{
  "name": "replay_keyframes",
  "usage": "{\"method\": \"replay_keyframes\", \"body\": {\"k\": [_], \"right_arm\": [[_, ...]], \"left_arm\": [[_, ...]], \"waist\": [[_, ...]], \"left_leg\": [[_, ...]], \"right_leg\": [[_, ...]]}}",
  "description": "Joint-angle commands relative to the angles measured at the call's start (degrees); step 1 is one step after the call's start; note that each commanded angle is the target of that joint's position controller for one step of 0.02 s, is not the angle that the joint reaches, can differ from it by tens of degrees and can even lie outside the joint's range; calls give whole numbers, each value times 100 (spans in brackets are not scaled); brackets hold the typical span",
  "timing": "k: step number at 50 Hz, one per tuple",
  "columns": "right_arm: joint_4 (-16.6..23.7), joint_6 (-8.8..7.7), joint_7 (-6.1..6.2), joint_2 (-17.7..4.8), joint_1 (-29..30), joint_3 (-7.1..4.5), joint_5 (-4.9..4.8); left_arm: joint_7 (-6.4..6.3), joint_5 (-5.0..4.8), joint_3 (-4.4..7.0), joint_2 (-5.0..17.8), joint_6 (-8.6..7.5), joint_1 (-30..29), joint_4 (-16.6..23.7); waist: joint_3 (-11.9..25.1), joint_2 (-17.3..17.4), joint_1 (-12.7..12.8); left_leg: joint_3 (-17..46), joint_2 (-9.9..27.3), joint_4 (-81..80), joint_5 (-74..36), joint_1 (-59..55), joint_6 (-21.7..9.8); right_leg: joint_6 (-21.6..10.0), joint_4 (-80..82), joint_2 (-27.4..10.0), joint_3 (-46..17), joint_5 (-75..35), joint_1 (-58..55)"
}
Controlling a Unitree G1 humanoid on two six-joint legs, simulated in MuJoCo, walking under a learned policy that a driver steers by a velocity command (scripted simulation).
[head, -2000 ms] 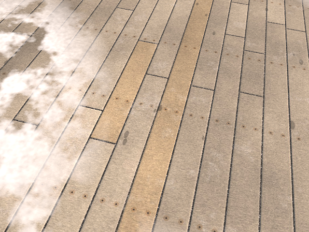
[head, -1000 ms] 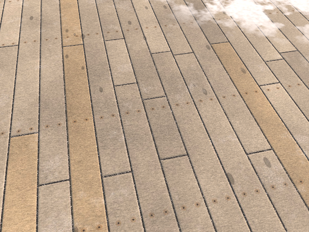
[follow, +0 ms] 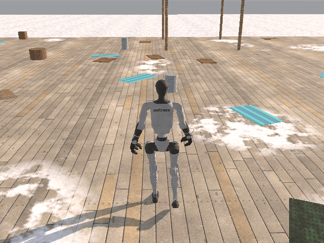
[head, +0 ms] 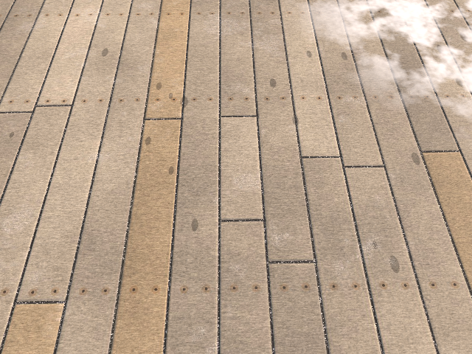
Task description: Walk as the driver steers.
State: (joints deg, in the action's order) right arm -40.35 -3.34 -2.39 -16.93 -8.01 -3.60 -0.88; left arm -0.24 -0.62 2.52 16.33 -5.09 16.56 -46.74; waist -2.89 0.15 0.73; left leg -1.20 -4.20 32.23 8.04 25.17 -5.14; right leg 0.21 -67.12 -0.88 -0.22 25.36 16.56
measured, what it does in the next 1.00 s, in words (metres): walks ahead, turning left: right foot, then left foot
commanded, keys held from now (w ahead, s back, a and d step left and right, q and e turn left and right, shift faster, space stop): q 0.30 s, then w+q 0.12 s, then w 0.58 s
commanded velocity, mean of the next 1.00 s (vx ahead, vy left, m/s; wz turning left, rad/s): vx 0.34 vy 0.00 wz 0.36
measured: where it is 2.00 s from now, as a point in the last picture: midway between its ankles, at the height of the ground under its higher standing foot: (168, 206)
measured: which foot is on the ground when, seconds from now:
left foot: down 0.00-0.34, up 0.36-0.76, down 0.78-1.00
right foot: up 0.00-0.32, down 0.34-0.78, up 0.80-1.00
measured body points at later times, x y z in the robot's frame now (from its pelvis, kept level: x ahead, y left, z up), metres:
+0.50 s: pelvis +0.20 -0.03 +0.01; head +0.23 -0.04 +0.46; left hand +0.27 +0.27 -0.08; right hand +0.41 -0.27 -0.10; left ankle +0.12 +0.09 -0.65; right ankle +0.29 -0.11 -0.72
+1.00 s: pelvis +0.35 +0.08 +0.02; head +0.36 +0.11 +0.47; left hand +0.40 +0.39 -0.09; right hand +0.49 -0.16 -0.08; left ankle +0.28 +0.16 -0.72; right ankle +0.48 -0.05 -0.66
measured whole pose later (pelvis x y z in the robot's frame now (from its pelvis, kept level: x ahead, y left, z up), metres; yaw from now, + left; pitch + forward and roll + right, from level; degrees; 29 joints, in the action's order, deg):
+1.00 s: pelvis +0.35 +0.08 +0.02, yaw +21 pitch +3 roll -1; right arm -42.5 -3.5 -0.4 -14.5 -22.6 -2.5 0.1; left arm 1.6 -0.5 3.3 17.5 -4.4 10.8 -44.5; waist 1.5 -2.4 -2.5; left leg -0.4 -1.2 17.9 12.6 7.5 -2.3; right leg 0.3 -53.5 -4.9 -0.5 9.7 35.6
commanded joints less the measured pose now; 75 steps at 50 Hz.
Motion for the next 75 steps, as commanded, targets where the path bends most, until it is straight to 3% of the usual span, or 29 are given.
{"method": "replay_keyframes", "body": {"k": [1,4,8,12,16,17,18,19,21,25,30,35,38,39,40,41,42,43,45,53,59,62,63,64,65,66,68,71,75], "right_arm": [[319,-23,98,-759,-503,-217,83],[421,5,163,-802,-241,-244,112],[334,162,320,-1000,-398,-326,-15],[256,357,429,-945,-625,-322,-45],[411,413,458,-799,-323,-286,-29],[465,387,438,-565,-398,-216,-2],[436,358,411,-200,-942,-109,115],[553,325,371,-289,-1545,-82,-29],[468,355,371,-1011,-859,-277,-43],[473,338,319,-515,-684,-181,34],[536,144,235,-231,-285,-35,58],[565,40,166,-346,-71,-32,-9],[343,29,176,-393,-667,-92,11],[222,40,230,-551,-1213,-164,-14],[186,58,303,-1068,-1751,-278,75],[132,47,254,-1502,-2068,-396,86],[173,-25,221,-1070,-1912,-267,62],[218,-81,197,-793,-1682,-171,75],[282,-105,170,-613,-1304,-105,80],[-58,-106,291,-791,-1493,-189,33],[-407,-32,318,-929,-1770,-251,-45],[-437,63,358,-962,-1654,-237,-19],[-330,71,385,-791,-1683,-144,74],[-228,-33,313,-47,-2462,85,67],[-337,-165,294,-429,-2188,11,-12],[-149,-228,257,-801,-1537,-104,-172],[-31,-264,305,-727,-909,-98,-25],[-146,-84,310,-429,-1285,-80,-2],[54,-48,320,-311,-612,-24,92]], "left_arm": [[-32,101,208,843,-252,-434,727],[-80,150,200,651,-18,-93,690],[-112,176,102,403,80,-600,836],[-17,89,121,507,98,-1251,1014],[23,117,252,725,8,-908,971],[-6,173,297,879,-17,-688,959],[-67,209,347,1148,26,-490,1009],[-66,225,415,1331,130,-105,820],[-77,97,300,784,137,-329,970],[-72,143,248,705,119,-508,848],[-1,20,315,862,51,-431,694],[105,-93,371,1067,126,-149,457],[128,-118,277,859,191,-170,342],[143,-42,168,554,171,-245,343],[176,90,15,70,95,-427,535],[122,4,78,362,-15,-559,772],[114,-65,202,795,-78,-572,732],[147,-115,220,823,-101,-555,676],[170,24,211,690,-102,-606,596],[252,-2,9,154,-23,-1614,823],[400,-42,37,370,-68,-2059,1061],[321,22,270,803,-56,-778,712],[258,61,374,1125,-33,243,495],[255,91,495,1639,0,768,373],[256,-8,356,1136,18,817,349],[220,-29,273,927,33,379,373],[209,46,193,688,42,-278,450],[224,104,160,507,-55,-580,415],[153,46,230,738,-109,-382,212]], "waist": [[650,71,-178],[625,136,160],[861,404,-5],[944,574,-250],[900,712,78],[1125,491,134],[1525,-570,-65],[1736,-1922,-280],[920,-843,86],[427,-830,-2],[482,-741,104],[430,-729,197],[511,-542,-195],[684,-350,-459],[892,898,-613],[773,1709,-732],[486,1160,-666],[284,1018,-522],[147,651,-349],[-17,464,-447],[-156,494,-389],[757,533,333],[1568,228,726],[2517,-1340,449],[2676,-1291,636],[1626,-984,586],[625,-181,273],[488,-558,-176],[118,-414,-96]], "left_leg": [[2303,1686,-1405,-2434,-2255,-1228],[1627,1328,-1496,-3684,-1169,-1189],[1191,879,-1249,-3625,-802,-775],[1712,902,-924,-2446,-1147,-520],[2466,847,-213,-1165,-1366,-279],[2330,584,344,-244,-1067,-113],[1613,-7,1618,2216,-294,130],[1049,-249,2623,3303,1163,271],[922,348,3536,2230,1773,529],[506,610,3176,1397,1206,633],[262,793,1489,779,565,540],[14,656,219,488,-196,412],[-159,456,-499,372,-1553,200],[286,765,-653,545,-2379,56],[2058,1973,-1276,1243,-3291,-403],[3769,2665,-1930,2357,-3514,-1126],[3698,2576,-1952,2693,-3337,-1152],[3189,2325,-1966,2489,-3124,-988],[2362,1988,-2093,1167,-2688,-811],[726,1464,-2395,-769,-1909,-570],[787,1913,-2023,-1323,-2682,-426],[410,1560,-347,-3745,-2665,-138],[243,1303,1173,-2705,-1611,56],[163,280,3559,701,798,515],[972,208,4216,2458,1433,449],[861,537,4437,2146,1942,390],[555,993,3807,1283,1645,371],[590,1248,3288,896,850,467],[499,1346,2126,-129,1209,630]], "right_leg": [[32,-235,-414,-433,-323,2262],[314,488,-371,-304,-488,1540],[468,2135,48,-154,-1856,1062],[437,3186,288,-363,-2401,880],[151,4197,213,-507,-2500,247],[-102,4369,-287,-775,-2888,-492],[-575,4315,-1398,-1797,-3354,-1590],[-1530,4797,-2457,-3911,-1558,-2415],[-1198,5196,-1925,-3432,873,-1751],[-968,5625,-1150,-1840,188,-519],[-1171,5841,-1180,-1160,-651,-410],[-1168,5673,-1328,-995,-724,-401],[-887,5045,-1107,-744,-459,197],[-637,4369,-869,-473,-481,674],[-165,2387,-190,299,-194,1822],[-88,1034,168,193,667,3200],[-167,333,-208,-225,461,3569],[-251,246,-367,-286,-88,3642],[-210,591,-577,-278,-809,3359],[116,3037,-274,44,-2870,2076],[-280,3770,-168,-41,-2573,1843],[-658,3909,254,381,-2267,-191],[-973,3593,-465,-369,-2506,-1985],[-1979,4009,-1961,-3234,-1078,-4193],[-1921,4817,-2053,-4293,-353,-4188],[-1621,4950,-1879,-3416,-284,-3420],[-1395,5223,-1442,-2241,-1464,-1741],[-1482,5720,-1180,-1589,-1967,-644],[-1478,6024,-1072,-934,-2634,-473]]}}
Velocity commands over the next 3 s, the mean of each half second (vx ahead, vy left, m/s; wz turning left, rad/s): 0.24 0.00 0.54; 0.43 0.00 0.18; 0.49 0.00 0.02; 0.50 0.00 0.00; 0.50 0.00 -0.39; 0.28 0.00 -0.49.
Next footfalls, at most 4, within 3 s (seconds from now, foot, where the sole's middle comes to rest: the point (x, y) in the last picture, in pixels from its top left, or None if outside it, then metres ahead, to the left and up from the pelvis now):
0.34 right None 0.33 -0.10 -0.76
0.78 left None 0.32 0.17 -0.76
1.26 right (228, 262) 0.71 0.06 -0.76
1.78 left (128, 210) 0.89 0.40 -0.76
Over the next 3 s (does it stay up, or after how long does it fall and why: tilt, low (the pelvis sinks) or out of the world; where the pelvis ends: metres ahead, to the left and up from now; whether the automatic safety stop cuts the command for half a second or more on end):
stays up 1.37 0.38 0.01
